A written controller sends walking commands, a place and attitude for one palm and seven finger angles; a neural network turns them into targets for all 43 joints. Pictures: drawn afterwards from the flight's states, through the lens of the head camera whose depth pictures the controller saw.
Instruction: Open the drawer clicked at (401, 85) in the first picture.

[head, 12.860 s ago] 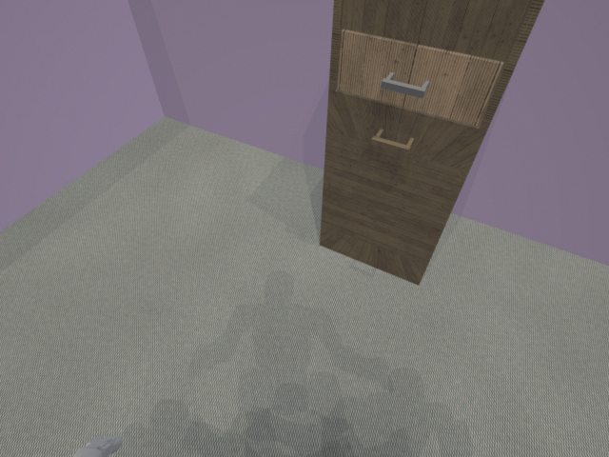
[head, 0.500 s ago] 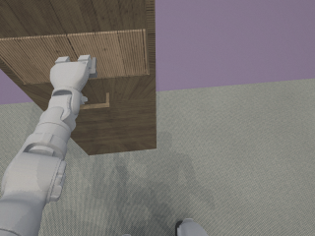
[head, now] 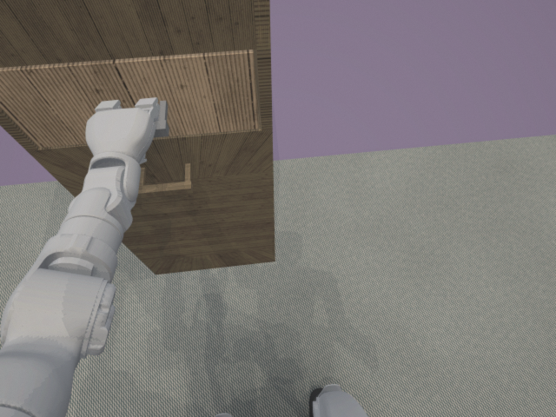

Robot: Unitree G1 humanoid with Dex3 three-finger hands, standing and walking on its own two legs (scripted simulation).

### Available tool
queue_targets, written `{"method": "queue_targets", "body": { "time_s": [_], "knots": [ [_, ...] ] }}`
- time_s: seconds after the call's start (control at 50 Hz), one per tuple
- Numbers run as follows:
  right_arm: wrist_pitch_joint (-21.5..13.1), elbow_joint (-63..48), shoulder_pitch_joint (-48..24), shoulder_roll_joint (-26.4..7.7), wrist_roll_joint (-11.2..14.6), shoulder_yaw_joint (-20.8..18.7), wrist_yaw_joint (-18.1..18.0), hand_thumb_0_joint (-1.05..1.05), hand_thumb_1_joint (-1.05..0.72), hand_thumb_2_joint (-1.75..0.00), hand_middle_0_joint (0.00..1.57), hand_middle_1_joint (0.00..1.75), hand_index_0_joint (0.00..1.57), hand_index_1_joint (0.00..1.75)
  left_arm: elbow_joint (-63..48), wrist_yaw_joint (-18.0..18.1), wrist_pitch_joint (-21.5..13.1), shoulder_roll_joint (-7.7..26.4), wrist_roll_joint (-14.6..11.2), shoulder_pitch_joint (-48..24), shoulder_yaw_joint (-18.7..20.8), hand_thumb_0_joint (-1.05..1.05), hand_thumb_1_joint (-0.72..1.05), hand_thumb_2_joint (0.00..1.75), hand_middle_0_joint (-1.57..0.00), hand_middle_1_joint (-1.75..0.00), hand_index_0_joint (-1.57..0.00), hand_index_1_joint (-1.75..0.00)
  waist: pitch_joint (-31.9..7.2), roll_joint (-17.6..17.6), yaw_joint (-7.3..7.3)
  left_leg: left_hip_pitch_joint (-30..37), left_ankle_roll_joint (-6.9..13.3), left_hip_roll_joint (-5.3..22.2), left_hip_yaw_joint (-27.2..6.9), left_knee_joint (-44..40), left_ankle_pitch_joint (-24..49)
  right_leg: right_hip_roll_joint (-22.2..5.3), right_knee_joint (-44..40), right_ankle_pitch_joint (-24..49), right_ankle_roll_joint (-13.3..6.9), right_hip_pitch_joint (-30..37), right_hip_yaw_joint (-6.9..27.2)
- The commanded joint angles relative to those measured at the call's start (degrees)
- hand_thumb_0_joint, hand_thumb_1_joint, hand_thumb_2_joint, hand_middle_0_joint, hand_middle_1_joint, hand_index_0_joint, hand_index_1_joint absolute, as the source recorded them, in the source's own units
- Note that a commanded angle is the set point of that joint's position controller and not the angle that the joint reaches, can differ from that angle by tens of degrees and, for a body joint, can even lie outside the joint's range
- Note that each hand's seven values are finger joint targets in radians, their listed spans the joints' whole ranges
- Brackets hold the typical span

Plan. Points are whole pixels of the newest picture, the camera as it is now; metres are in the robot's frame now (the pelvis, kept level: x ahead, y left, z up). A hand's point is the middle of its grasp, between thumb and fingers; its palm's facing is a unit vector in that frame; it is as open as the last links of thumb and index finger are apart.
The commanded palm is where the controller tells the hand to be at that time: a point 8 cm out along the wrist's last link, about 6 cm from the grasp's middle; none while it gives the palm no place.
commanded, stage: pull the drawer open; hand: left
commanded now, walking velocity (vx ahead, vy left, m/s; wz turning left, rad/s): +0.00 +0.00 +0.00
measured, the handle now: (133, 120) +0.55 +0.19 +0.06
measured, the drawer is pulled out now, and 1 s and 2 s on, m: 0.00 0.02 0.12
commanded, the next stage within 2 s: none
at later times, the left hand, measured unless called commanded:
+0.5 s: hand (135, 163) +0.49 +0.19 +0.04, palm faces -0.03 -0.01 -1.00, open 5.2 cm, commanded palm +0.47 +0.19 +0.09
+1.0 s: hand (135, 170) +0.48 +0.18 +0.04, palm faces -0.02 -0.02 -1.00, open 5.4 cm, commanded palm +0.42 +0.18 +0.09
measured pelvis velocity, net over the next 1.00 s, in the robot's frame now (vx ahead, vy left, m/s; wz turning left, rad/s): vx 0.00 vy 0.00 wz -0.02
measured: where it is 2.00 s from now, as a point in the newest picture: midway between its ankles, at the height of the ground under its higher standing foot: outside the picture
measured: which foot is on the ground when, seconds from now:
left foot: down 0.00-1.00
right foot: down 0.00-1.00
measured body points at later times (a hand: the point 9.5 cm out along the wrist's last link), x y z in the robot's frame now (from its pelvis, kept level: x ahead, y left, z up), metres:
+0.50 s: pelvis +0.01 +0.00 +0.01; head +0.11 -0.02 +0.44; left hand +0.49 +0.18 +0.09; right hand +0.07 -0.28 -0.13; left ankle -0.05 +0.11 -0.71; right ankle +0.02 -0.13 -0.71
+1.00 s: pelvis +0.00 +0.00 +0.01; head +0.10 -0.03 +0.45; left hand +0.47 +0.18 +0.09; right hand +0.00 -0.28 -0.13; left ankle -0.05 +0.11 -0.71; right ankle +0.02 -0.13 -0.71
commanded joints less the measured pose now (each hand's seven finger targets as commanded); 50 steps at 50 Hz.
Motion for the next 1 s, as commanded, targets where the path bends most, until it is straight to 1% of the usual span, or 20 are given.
{"method": "queue_targets", "body": {
  "time_s": [0.0,0.06,0.14,0.18,0.22,0.24,0.28,0.32,0.4,0.5,0.56,0.6,0.62,0.68,0.74,0.78,0.82,0.88,0.92,0.98],
  "knots": [
    [-0.8,-3.0,7.9,-8.8,-0.1,-3.4,-0.1,0.0,-0.9,-0.9,0.2,0.3,0.2,0.3,-12.5,2.7,-0.5,10.0,-0.2,-19.1,2.0,0.0,0.9,0.9,-0.4,-1.35,-0.4,-1.35,-29.0,0.5,1.37,13.0,0.7,-1.4,-1.8,-2.6,33.8,3.3,-1.3,22.2,-2.3,20.7,-1.8],
    [-0.7,-3.0,7.4,-8.9,0.2,-3.5,0.2,0.0,-0.9,-0.9,0.2,0.3,0.2,0.3,-12.6,2.8,0.2,8.8,-0.4,-16.7,1.6,0.0,0.9,0.9,-0.4,-1.35,-0.4,-1.35,-26.7,-0.9,1.64,12.1,0.8,-1.4,-1.5,-3.3,32.9,3.4,-1.8,22.2,-2.4,21.2,-1.9],
    [-0.5,-3.8,6.7,-8.3,0.2,-3.8,0.5,0.0,-0.9,-0.9,0.2,0.3,0.2,0.3,-17.3,2.5,0.6,7.9,-0.7,-11.6,1.8,0.0,0.9,0.9,-0.4,-1.35,-0.4,-1.35,-29.7,-0.3,3.47,13.8,0.9,-1.2,-1.4,-3.7,38.4,3.1,-1.7,26.5,-2.5,25.0,-1.6],
    [-0.4,-4.2,5.9,-8.3,0.3,-3.9,0.7,0.0,-0.9,-0.9,0.2,0.3,0.2,0.3,-19.1,2.2,1.3,7.8,-1.2,-7.2,2.3,0.0,0.9,0.9,-0.4,-1.35,-0.4,-1.35,-28.4,-2.6,4.19,13.1,1.2,-1.2,-1.0,-4.2,39.0,3.0,-2.1,28.4,-2.4,26.9,-1.4],
    [-0.1,-4.9,4.7,-8.3,0.6,-3.9,0.8,0.0,-0.9,-0.9,0.2,0.3,0.2,0.3,-21.9,2.0,1.7,7.8,-1.3,-4.5,2.5,0.0,0.9,0.9,-0.4,-1.35,-0.4,-1.35,-28.1,-2.7,4.72,13.4,1.2,-1.2,-1.2,-4.7,40.4,2.9,-2.3,29.5,-2.5,28.0,-1.4],
    [-0.2,-4.9,4.6,-8.1,0.5,-3.9,0.8,0.0,-0.9,-0.9,0.2,0.3,0.2,0.3,-22.6,2.0,1.9,6.5,-1.4,-3.9,1.5,0.0,0.9,0.9,-0.4,-1.35,-0.4,-1.35,-27.0,-3.1,4.44,13.8,1.2,-1.1,-1.1,-5.1,40.1,2.9,-2.7,29.4,-2.4,27.9,-1.6],
    [0.0,-2.5,5.1,-8.8,0.5,-3.5,-0.1,0.0,-0.9,-0.9,0.2,0.3,0.2,0.3,-19.1,3.0,2.0,9.4,-0.1,-18.5,1.2,0.0,0.9,0.9,-0.4,-1.35,-0.4,-1.35,-21.8,-3.7,0.47,13.0,1.0,-1.5,-1.0,-5.0,33.3,3.2,-3.6,25.5,-2.0,23.5,-2.0],
    [0.0,-1.9,5.3,-8.9,0.3,-3.4,-0.4,0.0,-0.9,-0.9,0.2,0.3,0.2,0.3,-16.9,3.7,2.3,12.8,0.8,-21.3,3.3,0.0,0.9,0.9,-0.4,-1.35,-0.4,-1.35,-23.3,-2.1,1.07,12.7,1.0,-2.1,-0.6,-5.0,31.3,3.2,-3.4,24.3,-2.5,23.7,-1.5],
    [-0.3,-1.7,5.9,-8.1,-0.3,-3.3,-0.7,0.0,-0.9,-0.9,0.2,0.3,0.2,0.3,-15.8,3.7,1.8,11.3,0.6,-23.2,2.5,0.0,0.9,0.9,-0.4,-1.35,-0.4,-1.35,-27.0,0.5,0.71,14.7,0.7,-2.1,-1.1,-3.5,37.6,2.9,-1.8,27.8,-2.2,23.8,-1.5],
    [-0.5,-2.3,5.6,-8.2,-0.2,-3.1,-0.9,0.0,-0.9,-0.9,0.2,0.3,0.2,0.3,-13.2,3.4,0.5,11.6,0.3,-23.4,2.7,0.0,0.9,0.9,-0.4,-1.35,-0.4,-1.35,-26.8,-2.0,0.47,11.8,0.8,-2.6,-1.1,-3.3,32.8,2.9,-1.6,26.3,-2.1,24.1,-1.2],
    [-0.9,-2.7,5.7,-8.1,-0.3,-3.2,-0.9,0.0,-0.9,-0.9,0.2,0.3,0.2,0.3,-13.8,3.6,-0.4,11.3,0.6,-24.5,2.5,0.0,0.9,0.9,-0.4,-1.35,-0.4,-1.35,-27.8,-0.8,0.4,11.4,1.0,-2.7,-0.9,-2.8,31.3,2.9,-1.3,25.6,-2.1,23.8,-0.9],
    [-1.0,-2.7,5.8,-8.3,-0.4,-3.1,-0.9,0.0,-0.9,-0.9,0.2,0.3,0.2,0.3,-13.0,3.9,-0.6,12.2,0.8,-24.6,3.0,0.0,0.9,0.9,-0.4,-1.35,-0.4,-1.35,-27.7,-1.6,0.24,10.4,1.0,-2.8,-1.0,-2.8,29.7,2.9,-1.2,24.6,-2.1,23.6,-0.9],
    [-1.0,-2.8,5.6,-8.1,-0.3,-3.2,-0.8,0.0,-0.9,-0.9,0.2,0.3,0.2,0.3,-12.9,3.9,-0.7,11.7,0.7,-23.6,3.1,0.0,0.9,0.9,-0.4,-1.35,-0.4,-1.35,-28.0,-2.4,0.48,10.1,1.0,-2.9,-1.0,-2.7,29.3,2.9,-1.3,24.4,-2.2,23.9,-0.9],
    [-1.3,-3.0,5.9,-8.1,-0.3,-3.3,-0.5,0.0,-0.9,-0.9,0.2,0.3,0.2,0.3,-13.2,4.1,-0.9,10.4,0.6,-20.9,2.6,0.0,0.9,0.9,-0.4,-1.35,-0.4,-1.35,-28.6,-0.8,1.51,10.7,1.0,-2.7,-1.0,-3.1,29.4,3.0,-1.3,23.4,-2.3,23.9,-1.1],
    [-1.2,-2.9,6.0,-8.2,0.0,-3.5,-0.3,0.0,-0.9,-0.9,0.2,0.3,0.2,0.3,-13.9,3.8,-0.8,9.4,0.3,-19.4,1.9,0.0,0.9,0.9,-0.4,-1.35,-0.4,-1.35,-28.1,-1.5,1.55,11.1,0.9,-2.3,-1.2,-3.5,29.7,3.1,-1.8,22.8,-2.4,23.7,-1.3],
    [-1.2,-3.0,5.8,-8.3,0.0,-3.6,-0.2,0.0,-0.9,-0.9,0.2,0.3,0.2,0.3,-14.9,3.7,-0.7,10.6,0.1,-17.3,3.1,0.0,0.9,0.9,-0.4,-1.35,-0.4,-1.35,-28.6,-1.5,2.59,11.0,1.0,-2.3,-1.0,-4.0,29.7,3.1,-1.9,23.1,-2.5,25.0,-1.2],
    [-1.2,-3.4,5.5,-8.1,0.1,-3.8,0.0,0.0,-0.9,-0.9,0.2,0.3,0.2,0.3,-16.5,3.4,-0.8,8.9,-0.2,-14.5,2.4,0.0,0.9,0.9,-0.4,-1.35,-0.4,-1.35,-29.5,-1.1,2.99,12.0,1.0,-2.2,-1.0,-4.2,31.6,3.1,-2.3,24.5,-2.6,26.1,-1.2],
    [-1.1,-3.4,4.9,-8.2,0.5,-3.8,0.0,0.0,-0.9,-0.9,0.2,0.3,0.2,0.3,-16.9,3.3,-0.3,7.5,-0.6,-11.4,1.5,0.0,0.9,0.9,-0.4,-1.35,-0.4,-1.35,-26.0,-2.4,3.3,11.6,1.0,-2.0,-0.6,-5.5,29.2,3.2,-3.3,22.6,-2.5,25.6,-1.5],
    [-1.0,-3.9,4.1,-8.3,0.6,-3.8,0.1,0.0,-0.9,-0.9,0.2,0.3,0.2,0.3,-18.9,3.0,-0.1,9.3,-1.0,-6.4,3.7,0.0,0.9,0.9,-0.4,-1.35,-0.4,-1.35,-27.3,-2.4,5.14,11.8,1.1,-2.0,-0.5,-6.0,31.2,3.1,-3.2,24.2,-2.8,28.1,-1.1],
    [-1.2,-5.3,2.7,-7.8,1.0,-4.0,0.4,0.0,-0.9,-0.9,0.2,0.3,0.2,0.3,-24.3,2.9,0.6,6.1,-1.4,0.7,2.0,0.0,0.9,0.9,-0.4,-1.35,-0.4,-1.35,-26.2,-2.4,6.08,13.1,1.2,-1.6,-0.4,-6.7,34.5,3.0,-3.6,25.8,-2.7,28.9,-1.4]
  ]
}}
